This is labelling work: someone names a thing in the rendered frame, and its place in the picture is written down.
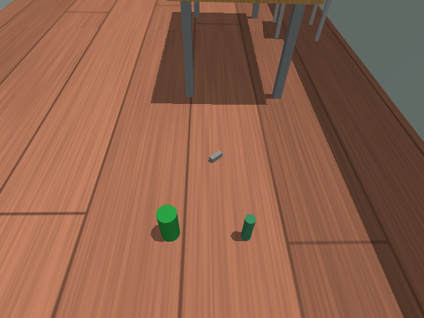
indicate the table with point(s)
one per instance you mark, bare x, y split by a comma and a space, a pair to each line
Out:
288, 48

